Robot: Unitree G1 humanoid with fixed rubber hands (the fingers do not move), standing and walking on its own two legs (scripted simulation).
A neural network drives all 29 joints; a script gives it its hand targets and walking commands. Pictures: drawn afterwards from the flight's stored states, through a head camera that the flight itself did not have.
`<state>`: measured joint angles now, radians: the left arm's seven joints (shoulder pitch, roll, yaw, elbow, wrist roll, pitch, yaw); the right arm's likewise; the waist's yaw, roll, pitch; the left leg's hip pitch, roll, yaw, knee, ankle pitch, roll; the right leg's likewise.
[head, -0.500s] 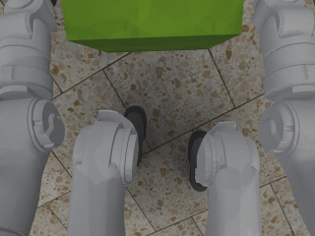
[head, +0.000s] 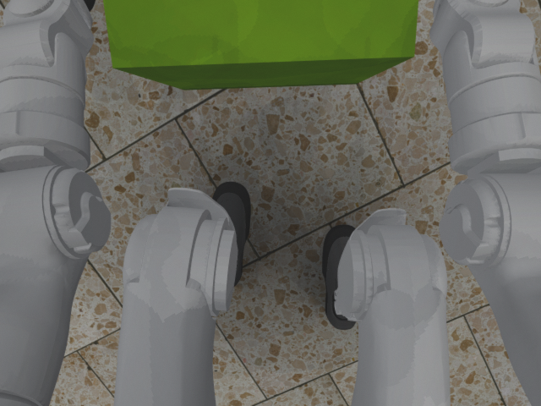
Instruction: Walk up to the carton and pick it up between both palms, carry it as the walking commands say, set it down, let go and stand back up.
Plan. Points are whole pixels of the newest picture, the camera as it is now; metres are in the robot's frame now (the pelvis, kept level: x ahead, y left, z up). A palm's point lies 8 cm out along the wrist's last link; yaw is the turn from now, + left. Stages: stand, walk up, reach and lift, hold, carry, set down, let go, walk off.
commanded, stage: set down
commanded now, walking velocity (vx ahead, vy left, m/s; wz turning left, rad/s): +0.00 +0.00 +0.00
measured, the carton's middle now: out of the picture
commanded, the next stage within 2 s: none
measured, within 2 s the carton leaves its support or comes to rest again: neither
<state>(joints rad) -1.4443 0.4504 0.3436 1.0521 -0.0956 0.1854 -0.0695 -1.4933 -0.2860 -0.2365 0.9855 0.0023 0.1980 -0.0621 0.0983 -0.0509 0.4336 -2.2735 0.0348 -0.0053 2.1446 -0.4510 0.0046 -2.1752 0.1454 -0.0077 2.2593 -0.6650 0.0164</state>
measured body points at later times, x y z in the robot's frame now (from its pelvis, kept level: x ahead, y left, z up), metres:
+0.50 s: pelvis +0.00 +0.01 +0.01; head +0.38 +0.05 +0.24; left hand +0.53 +0.29 -0.17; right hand +0.59 -0.10 -0.17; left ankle +0.15 +0.12 -0.33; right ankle +0.09 -0.11 -0.33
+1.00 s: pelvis +0.00 +0.00 +0.03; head +0.37 +0.05 +0.27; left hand +0.54 +0.32 -0.11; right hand +0.61 -0.12 -0.11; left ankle +0.15 +0.12 -0.33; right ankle +0.09 -0.11 -0.33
